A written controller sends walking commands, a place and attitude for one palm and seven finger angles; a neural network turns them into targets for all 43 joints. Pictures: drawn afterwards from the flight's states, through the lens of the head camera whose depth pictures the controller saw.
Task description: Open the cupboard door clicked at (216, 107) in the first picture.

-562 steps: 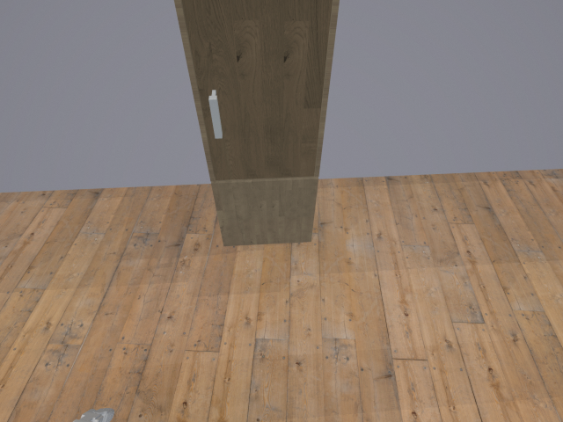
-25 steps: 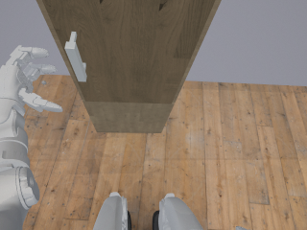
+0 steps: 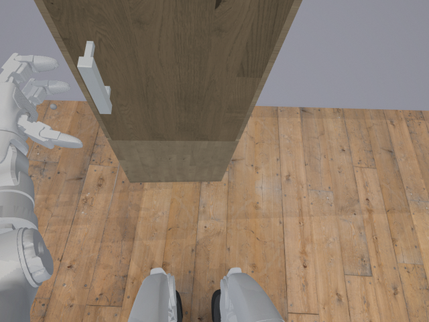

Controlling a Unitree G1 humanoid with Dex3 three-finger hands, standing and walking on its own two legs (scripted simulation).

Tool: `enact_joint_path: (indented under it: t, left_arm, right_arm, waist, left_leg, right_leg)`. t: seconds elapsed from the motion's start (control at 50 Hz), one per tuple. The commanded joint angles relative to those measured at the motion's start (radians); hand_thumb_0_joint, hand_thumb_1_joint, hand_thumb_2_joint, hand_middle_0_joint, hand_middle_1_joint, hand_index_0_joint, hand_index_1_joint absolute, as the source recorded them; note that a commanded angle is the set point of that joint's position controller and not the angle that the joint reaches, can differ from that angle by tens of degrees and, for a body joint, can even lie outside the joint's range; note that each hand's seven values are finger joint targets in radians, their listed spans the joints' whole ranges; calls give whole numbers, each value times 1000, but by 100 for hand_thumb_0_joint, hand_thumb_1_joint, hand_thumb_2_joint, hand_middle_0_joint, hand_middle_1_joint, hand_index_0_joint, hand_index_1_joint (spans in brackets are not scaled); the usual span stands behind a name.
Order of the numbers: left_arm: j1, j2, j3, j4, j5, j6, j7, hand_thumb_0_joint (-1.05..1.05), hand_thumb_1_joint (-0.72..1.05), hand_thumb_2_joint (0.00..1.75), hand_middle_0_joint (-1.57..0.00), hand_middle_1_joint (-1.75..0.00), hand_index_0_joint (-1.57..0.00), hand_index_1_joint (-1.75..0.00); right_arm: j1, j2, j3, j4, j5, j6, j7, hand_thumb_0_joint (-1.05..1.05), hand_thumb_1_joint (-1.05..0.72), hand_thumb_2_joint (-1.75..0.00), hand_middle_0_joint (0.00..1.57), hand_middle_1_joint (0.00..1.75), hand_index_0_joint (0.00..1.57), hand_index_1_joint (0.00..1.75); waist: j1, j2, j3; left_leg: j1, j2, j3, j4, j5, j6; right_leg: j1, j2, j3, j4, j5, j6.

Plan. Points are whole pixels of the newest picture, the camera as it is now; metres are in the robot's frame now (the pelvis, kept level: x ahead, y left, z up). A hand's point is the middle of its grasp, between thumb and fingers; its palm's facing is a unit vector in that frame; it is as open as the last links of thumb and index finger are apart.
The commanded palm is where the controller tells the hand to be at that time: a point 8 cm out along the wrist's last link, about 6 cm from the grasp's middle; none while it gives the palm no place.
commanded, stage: move the hooked fingers beside the handle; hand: left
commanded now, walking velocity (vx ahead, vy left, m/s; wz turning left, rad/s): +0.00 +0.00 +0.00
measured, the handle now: (98, 80) +0.54 +0.19 +0.04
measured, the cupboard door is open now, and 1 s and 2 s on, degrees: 0 0 0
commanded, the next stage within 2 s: slide the fingers in behind the handle in 0.50 s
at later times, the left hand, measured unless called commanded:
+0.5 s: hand (54, 107) +0.47 +0.25 +0.05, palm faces +0.02 -1.00 -0.02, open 14.0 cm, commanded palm +0.45 +0.29 +0.04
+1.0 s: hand (69, 110) +0.47 +0.23 +0.04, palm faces +0.01 -1.00 -0.01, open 14.0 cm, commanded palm +0.45 +0.26 +0.04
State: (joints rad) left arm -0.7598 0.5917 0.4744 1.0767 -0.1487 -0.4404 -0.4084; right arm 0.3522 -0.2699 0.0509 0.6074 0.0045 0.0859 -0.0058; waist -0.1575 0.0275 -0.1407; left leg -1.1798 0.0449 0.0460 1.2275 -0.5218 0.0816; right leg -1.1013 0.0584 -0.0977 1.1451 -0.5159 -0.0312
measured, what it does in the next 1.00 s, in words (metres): stands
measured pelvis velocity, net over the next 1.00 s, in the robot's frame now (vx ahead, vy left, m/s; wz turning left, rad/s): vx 0.00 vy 0.00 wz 0.01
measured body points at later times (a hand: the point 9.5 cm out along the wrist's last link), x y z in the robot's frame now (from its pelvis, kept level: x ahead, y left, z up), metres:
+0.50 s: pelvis +0.00 +0.00 +0.00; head +0.15 +0.04 +0.42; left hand +0.47 +0.31 +0.05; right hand +0.05 -0.26 -0.11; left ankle +0.02 +0.07 -0.63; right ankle +0.01 -0.11 -0.63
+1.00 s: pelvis +0.00 +0.00 +0.00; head +0.14 +0.04 +0.43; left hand +0.46 +0.28 +0.05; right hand +0.05 -0.27 -0.10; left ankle +0.02 +0.07 -0.63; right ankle +0.01 -0.11 -0.63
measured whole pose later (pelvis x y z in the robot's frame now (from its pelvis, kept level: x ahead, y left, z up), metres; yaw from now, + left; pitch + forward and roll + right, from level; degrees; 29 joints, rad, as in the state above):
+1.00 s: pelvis +0.00 +0.00 +0.00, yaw +1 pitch +25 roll -5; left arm -0.74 0.50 0.39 1.06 -0.14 -0.48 -0.33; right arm 0.32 -0.26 0.04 0.61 0.00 0.09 0.00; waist -0.15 0.02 -0.15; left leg -1.15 0.03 0.04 1.22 -0.52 0.08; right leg -1.07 0.05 -0.10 1.14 -0.52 -0.03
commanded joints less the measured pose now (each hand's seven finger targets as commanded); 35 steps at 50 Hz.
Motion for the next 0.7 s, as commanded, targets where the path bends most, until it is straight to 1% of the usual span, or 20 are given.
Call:
enact_joint_path:
  t: [0.0,0.06,0.12,0.14,0.16,0.18,0.22,0.28,0.32,0.36,0.38,0.42,0.44,0.46,0.52,0.56,0.62,0.64,0.66,0.68]
  left_arm:
    - [-387,259,14,-199,-21,-74,10,0,-50,30,-30,-120,-30,-120]
    - [-404,245,-2,-160,-19,-70,13,0,-50,30,-30,-120,-30,-120]
    - [-394,255,6,-198,-19,-78,13,0,-50,30,-30,-120,-30,-120]
    - [-394,225,-18,-221,-21,-84,10,0,-50,30,-30,-120,-30,-120]
    - [-368,230,-6,-216,-20,-83,13,0,-50,30,-30,-120,-30,-120]
    - [-371,209,-23,-207,-24,-79,14,0,-50,30,-30,-120,-30,-120]
    - [-365,220,-13,-161,-23,-63,20,0,-50,30,-30,-120,-30,-120]
    - [-396,261,10,-169,-11,-68,35,0,-50,30,-30,-120,-30,-120]
    - [-383,245,7,-219,-14,-85,39,0,-50,30,-30,-120,-30,-120]
    - [-386,232,-5,-233,-16,-98,36,0,-50,30,-30,-120,-30,-120]
    - [-392,217,-16,-217,-19,-95,33,0,-50,30,-30,-120,-30,-120]
    - [-375,240,4,-182,-21,-83,31,0,-50,30,-30,-120,-30,-120]
    - [-360,250,14,-182,-21,-81,30,0,-50,30,-30,-120,-30,-120]
    - [-367,215,-21,-188,-18,-77,24,0,-50,30,-30,-120,-30,-120]
    - [-352,259,20,-187,-23,-74,26,0,-50,30,-30,-120,-30,-120]
    - [-348,236,2,-206,-24,-83,21,0,-50,30,-30,-120,-30,-120]
    - [-337,205,-12,-192,-34,-84,18,0,-50,30,-30,-120,-30,-120]
    - [-368,177,-41,-211,-39,-90,16,0,-50,30,-30,-120,-30,-120]
    - [-361,175,-40,-211,-35,-88,17,0,-50,30,-30,-120,-30,-120]
    - [-367,182,-35,-208,-36,-88,21,0,-50,30,-30,-120,-30,-120]
  right_arm:
    - [144,-205,-76,-34,1,-17,-13,0,-90,-90,20,30,20,30]
    - [143,-209,-73,-28,1,-17,-18,0,-90,-90,20,30,20,30]
    - [140,-208,-76,-34,-1,-16,-18,0,-90,-90,20,30,20,30]
    - [141,-202,-76,-37,-2,-16,-15,0,-90,-90,20,30,20,30]
    - [142,-205,-79,-32,-3,-12,-13,0,-90,-90,20,30,20,30]
    - [137,-203,-78,-36,-2,-10,-11,0,-90,-90,20,30,20,30]
    - [132,-205,-75,-37,0,-6,-12,0,-90,-90,20,30,20,30]
    - [128,-208,-73,-44,-1,-7,-17,0,-90,-90,20,30,20,30]
    - [125,-201,-75,-50,-3,-9,-12,0,-90,-90,20,30,20,30]
    - [125,-200,-76,-46,-3,-9,-10,0,-90,-90,20,30,20,30]
    - [122,-200,-75,-42,-2,-8,-10,0,-90,-90,20,30,20,30]
    - [124,-205,-75,-41,0,-7,-14,0,-90,-90,20,30,20,30]
    - [129,-207,-75,-43,0,-9,-16,0,-90,-90,20,30,20,30]
    - [122,-200,-70,-47,2,-7,-13,0,-90,-90,20,30,20,30]
    - [124,-204,-73,-48,1,-9,-16,0,-90,-90,20,30,20,30]
    - [124,-200,-73,-46,2,-9,-14,0,-90,-90,20,30,20,30]
    - [122,-198,-76,-42,3,-10,-14,0,-90,-90,20,30,20,30]
    - [124,-196,-73,-40,3,-12,-15,0,-90,-90,20,30,20,30]
    - [122,-195,-76,-38,3,-12,-13,0,-90,-90,20,30,20,30]
    - [122,-199,-78,-33,2,-11,-13,0,-90,-90,20,30,20,30]
  waist:
    - [2,170,-483]
    - [-13,156,-458]
    - [6,186,-511]
    - [8,223,-529]
    - [13,213,-537]
    - [8,206,-513]
    - [-1,139,-469]
    - [4,162,-472]
    - [17,195,-516]
    - [12,208,-536]
    - [4,189,-512]
    - [3,144,-491]
    - [12,159,-496]
    - [9,181,-499]
    - [14,144,-489]
    - [14,173,-500]
    - [9,140,-483]
    - [-2,157,-483]
    - [7,176,-491]
    - [4,163,-482]
  left_leg:
    - [561,9,-167,-133,462,-58]
    - [548,8,-169,-133,445,-55]
    - [589,8,-174,-129,508,-63]
    - [632,11,-181,-127,566,-70]
    - [662,18,-191,-131,591,-79]
    - [650,17,-192,-135,579,-79]
    - [564,8,-175,-133,497,-63]
    - [543,5,-168,-130,474,-62]
    - [599,7,-175,-133,517,-70]
    - [635,13,-183,-130,551,-76]
    - [615,12,-180,-132,517,-74]
    - [561,7,-171,-134,473,-64]
    - [570,7,-175,-136,498,-65]
    - [577,5,-169,-137,491,-65]
    - [537,2,-162,-138,467,-59]
    - [577,6,-166,-140,498,-64]
    - [561,6,-167,-142,466,-62]
    - [582,8,-174,-142,489,-63]
    - [590,8,-172,-143,482,-66]
    - [584,7,-173,-144,464,-66]
  right_leg:
    - [80,5,52,-118,263,0]
    - [59,4,52,-119,252,1]
    - [73,2,50,-108,280,-3]
    - [53,2,46,-102,289,-5]
    - [41,3,41,-106,287,-4]
    - [37,3,39,-111,278,-2]
    - [74,4,46,-117,275,2]
    - [78,1,50,-107,269,0]
    - [77,2,48,-107,278,-3]
    - [61,5,47,-104,282,-3]
    - [60,4,46,-110,269,-1]
    - [91,4,50,-114,267,1]
    - [90,5,48,-108,275,-3]
    - [83,3,50,-112,271,-1]
    - [121,4,53,-117,280,0]
    - [99,5,51,-116,282,-2]
    - [100,6,50,-123,268,0]
    - [81,5,46,-117,270,-2]
    - [74,5,47,-120,262,-2]
    - [72,4,47,-122,254,-2]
